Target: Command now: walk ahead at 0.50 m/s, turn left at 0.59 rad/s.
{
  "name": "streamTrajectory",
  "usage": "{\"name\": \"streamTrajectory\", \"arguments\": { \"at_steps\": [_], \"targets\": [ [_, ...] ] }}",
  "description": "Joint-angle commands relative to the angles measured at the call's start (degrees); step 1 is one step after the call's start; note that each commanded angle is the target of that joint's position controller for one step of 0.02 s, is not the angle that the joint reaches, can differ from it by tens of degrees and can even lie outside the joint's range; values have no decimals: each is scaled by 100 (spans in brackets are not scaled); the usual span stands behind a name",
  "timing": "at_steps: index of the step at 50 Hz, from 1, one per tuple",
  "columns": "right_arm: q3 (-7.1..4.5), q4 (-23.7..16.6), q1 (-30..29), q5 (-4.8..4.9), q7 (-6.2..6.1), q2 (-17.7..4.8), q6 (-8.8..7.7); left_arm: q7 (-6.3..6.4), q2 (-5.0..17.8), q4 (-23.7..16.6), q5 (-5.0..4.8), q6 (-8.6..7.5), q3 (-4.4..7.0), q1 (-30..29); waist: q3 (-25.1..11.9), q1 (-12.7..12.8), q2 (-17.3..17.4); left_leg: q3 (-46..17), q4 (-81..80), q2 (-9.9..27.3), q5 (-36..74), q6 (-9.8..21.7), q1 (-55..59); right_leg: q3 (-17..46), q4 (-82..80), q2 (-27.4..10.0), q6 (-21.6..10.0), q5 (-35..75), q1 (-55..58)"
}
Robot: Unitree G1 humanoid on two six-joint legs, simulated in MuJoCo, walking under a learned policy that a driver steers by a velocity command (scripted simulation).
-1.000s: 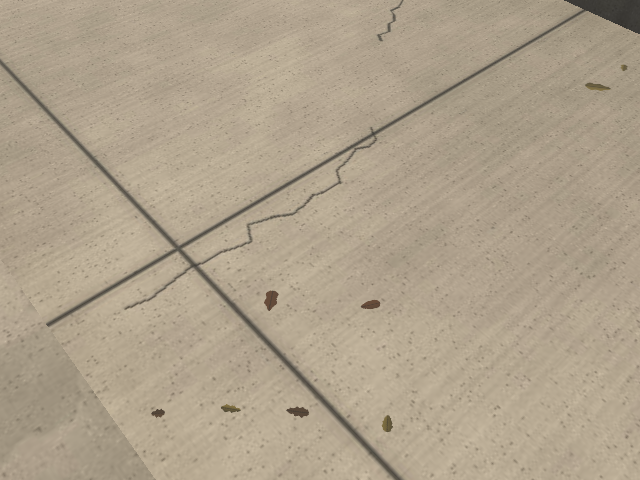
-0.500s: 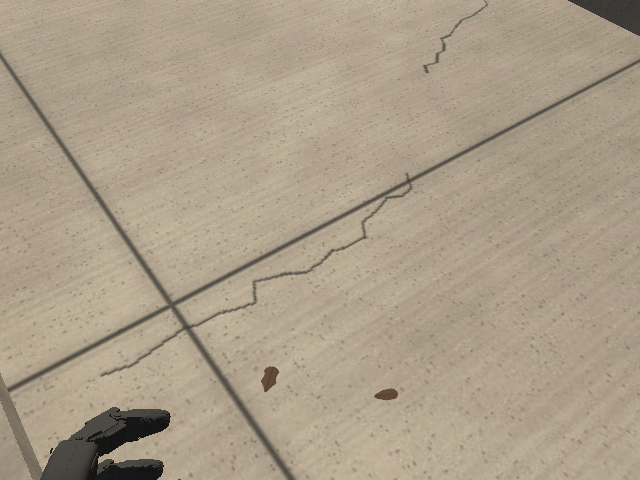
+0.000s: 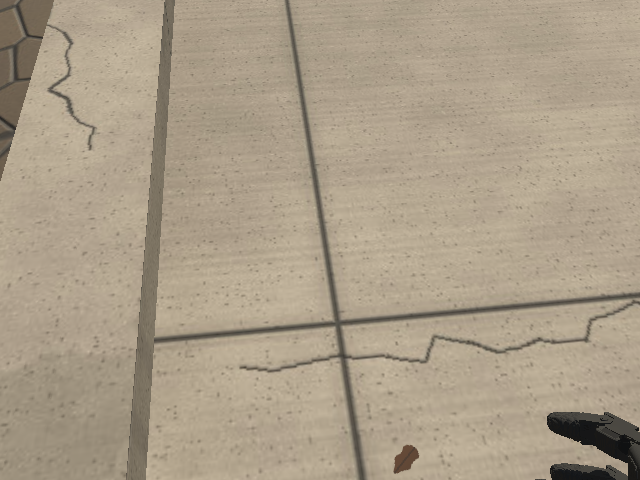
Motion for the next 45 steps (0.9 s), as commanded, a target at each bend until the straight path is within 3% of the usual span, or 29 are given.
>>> {"name": "streamTrajectory", "arguments": {
  "at_steps": [1,2,3,4,5,6,8,11,14,16,19,21,22,23,24,25,26,27,28,30,32,35,40,43,45],
  "targets": [
    [-542,140,2166,29,-167,-1753,-28,-74,251,-845,211,-199,-92,109,-1463,-810,1473,-3904,-900,1720,-650,1667,5146,539,4854,334,-14,180,-4251],
    [-411,90,2433,8,-194,-1354,-85,-187,667,-944,37,-451,-9,-337,-2054,-1131,1028,-5051,-1606,2035,-1251,1861,5372,1791,5588,377,-96,-481,-4898],
    [-339,114,2150,-43,-209,-1153,-143,-238,880,-1165,-173,-571,60,-835,-1238,-1101,755,-4249,-1738,1822,-1009,1525,4781,1843,5383,87,-199,90,-5311],
    [-290,64,1768,-36,-209,-1032,-179,-222,816,-1217,-134,-609,31,-951,-797,-825,170,-3570,-1787,1559,-472,1262,3946,1829,4757,-166,-228,576,-5043],
    [-252,-5,1400,-64,-208,-940,-195,-185,796,-1195,3,-589,63,-1014,-491,-600,-125,-3127,-1879,1360,179,1098,3190,1765,4238,-303,-164,789,-4688],
    [-202,-81,1190,-114,-227,-849,-205,-177,820,-1208,63,-513,107,-952,-383,-404,-87,-2826,-2000,1210,676,1039,2661,1773,3981,-401,-85,901,-4281],
    [-189,-78,1091,-84,-271,-848,-218,-174,696,-1253,104,-366,114,-875,-296,-227,7,-2535,-2162,1085,1043,1039,2015,1672,3473,-414,115,988,-3906],
    [-258,59,1299,-50,-387,-1080,-206,-149,455,-1455,150,-283,29,-1485,-71,-365,149,-1995,-2252,758,1042,882,1351,1514,2281,-243,338,1968,-3683],
    [-286,193,1601,-21,-442,-1120,-139,-204,315,-1609,100,-301,-52,-2145,-26,-649,336,-1811,-2128,488,276,553,1028,1497,1011,57,371,3183,-3105],
    [-303,285,1805,21,-438,-1142,-124,-238,431,-1707,21,-312,-29,-2368,-46,-737,421,-2069,-2011,597,-130,485,1157,1620,704,140,359,3331,-2935],
    [-295,341,1932,62,-445,-1058,-112,-283,689,-1799,-20,-368,59,-2423,-86,-682,560,-2626,-1490,805,-507,386,1686,1830,315,140,200,2774,-2822],
    [-288,301,1823,49,-450,-991,-93,-279,802,-1705,-25,-425,143,-1978,-173,-414,725,-2831,-1022,760,-425,245,1797,1749,74,157,-4,2342,-2269],
    [-219,272,1824,31,-442,-794,-101,-243,920,-1596,20,-447,225,-1471,-424,-163,704,-2693,-463,519,-272,73,1649,1730,-78,51,-178,2227,-1517],
    [-77,192,1892,-46,-409,-390,-123,-193,1230,-1531,125,-468,318,-642,-1143,159,50,-2191,1148,149,-865,-146,1053,2624,-107,-898,-563,1869,-170],
    [11,30,2634,142,-420,-181,-164,-212,1706,-1358,197,-392,424,-190,-1791,-149,-1876,-1400,2861,-504,-2773,-506,-826,5239,-773,-2154,-1471,435,1426],
    [-95,192,2637,190,-460,-792,-148,-258,1213,-1402,95,-376,330,-292,-1423,-69,-1448,-1498,3751,-42,-2584,-607,-1529,5811,-1032,-2234,-1465,-629,1219],
    [-180,164,2069,108,-466,-1117,-101,-243,851,-1452,54,-351,228,-505,-789,59,-891,-1425,4010,140,-2068,-653,-1663,4896,-1037,-1974,-1232,-265,631],
    [-191,139,1799,15,-478,-1100,-61,-246,719,-1479,100,-319,162,-773,-486,-28,-488,-1279,3941,321,-1673,-696,-1454,4112,-1065,-1730,-1103,583,36],
    [-206,85,1613,-35,-464,-1038,-51,-242,581,-1438,124,-292,119,-946,-222,-110,-462,-1256,3693,461,-1403,-720,-1316,3547,-1163,-1491,-1057,1261,-409],
    [-201,50,1584,29,-398,-843,-6,-218,491,-1344,143,-312,87,-1005,-88,-242,-706,-1117,3397,669,-1148,-714,-991,2794,-1407,-1228,-1003,1901,-842],
    [-151,-12,1445,36,-367,-645,29,-208,571,-1221,93,-351,122,-899,-26,-232,-625,-1027,3132,727,-992,-745,-1084,2366,-1577,-1234,-1101,2387,-890],
    [-93,-138,1128,10,-318,-558,26,-184,779,-1073,74,-356,187,-829,19,-205,-456,-975,2424,785,-481,-821,-1309,1849,-1702,-1313,-1192,3150,-726],
    [12,-297,362,22,-143,-429,-77,-142,1001,-903,40,-259,215,-714,205,63,-350,-531,863,700,683,-747,-888,895,-1777,-1164,-1020,3466,-612],
    [29,-475,-7,36,-50,-468,-65,-134,1162,-788,-39,-165,252,-517,323,122,-345,-312,391,614,479,-614,-783,641,-1637,-1326,-948,3862,-231],
    [-34,-542,14,13,-22,-626,-32,-112,1323,-793,-88,-106,299,-561,216,-33,-428,-105,189,392,-4,-422,-415,429,-1224,-1384,-837,5041,6]
  ]
}}
Velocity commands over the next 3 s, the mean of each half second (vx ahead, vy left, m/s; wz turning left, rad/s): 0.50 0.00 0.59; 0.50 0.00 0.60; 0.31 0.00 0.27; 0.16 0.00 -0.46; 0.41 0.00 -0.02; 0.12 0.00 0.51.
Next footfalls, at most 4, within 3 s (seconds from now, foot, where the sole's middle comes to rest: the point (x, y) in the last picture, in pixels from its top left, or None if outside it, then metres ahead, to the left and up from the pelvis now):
0.46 right None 0.43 -0.11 -0.75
0.98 left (230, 423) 0.56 0.25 -0.75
1.44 right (252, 303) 0.86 0.24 -0.75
1.78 left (186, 365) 0.69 0.36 -0.75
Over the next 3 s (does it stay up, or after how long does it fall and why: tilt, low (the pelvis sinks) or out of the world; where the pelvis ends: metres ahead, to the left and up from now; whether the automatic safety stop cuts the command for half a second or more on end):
stays up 1.07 0.25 0.02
